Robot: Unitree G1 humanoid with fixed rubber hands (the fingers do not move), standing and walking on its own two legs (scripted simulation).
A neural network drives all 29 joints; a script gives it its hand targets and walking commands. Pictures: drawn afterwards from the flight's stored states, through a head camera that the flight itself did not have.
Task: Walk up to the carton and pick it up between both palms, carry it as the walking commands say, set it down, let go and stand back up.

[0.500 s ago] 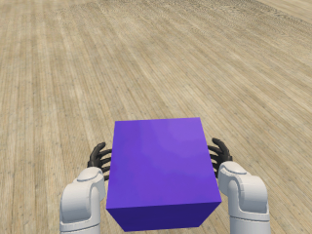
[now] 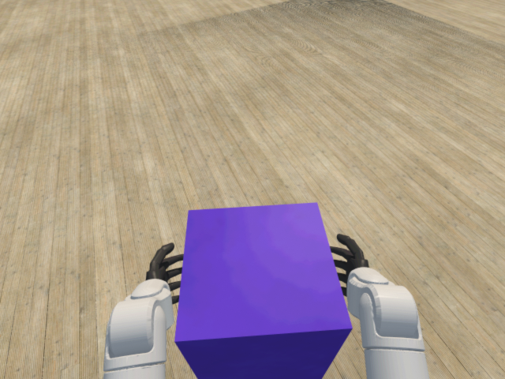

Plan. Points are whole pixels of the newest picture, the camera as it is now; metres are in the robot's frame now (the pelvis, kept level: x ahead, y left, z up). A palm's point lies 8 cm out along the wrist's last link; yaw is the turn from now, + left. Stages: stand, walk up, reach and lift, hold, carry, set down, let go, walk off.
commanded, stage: carry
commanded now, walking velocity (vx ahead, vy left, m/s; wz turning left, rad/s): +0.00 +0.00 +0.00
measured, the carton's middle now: (258, 298) +0.28 +0.01 -0.02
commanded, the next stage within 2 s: hold in 1.42 s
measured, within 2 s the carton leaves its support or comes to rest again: neither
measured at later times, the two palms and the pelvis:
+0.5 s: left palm (156, 271) +0.29 +0.17 +0.05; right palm (345, 261) +0.30 -0.13 +0.06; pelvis +0.04 +0.01 +0.00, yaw +0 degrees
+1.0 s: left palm (145, 266) +0.30 +0.19 +0.05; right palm (332, 256) +0.31 -0.11 +0.06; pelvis +0.04 +0.03 +0.00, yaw +0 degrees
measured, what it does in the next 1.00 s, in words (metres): shifts its weight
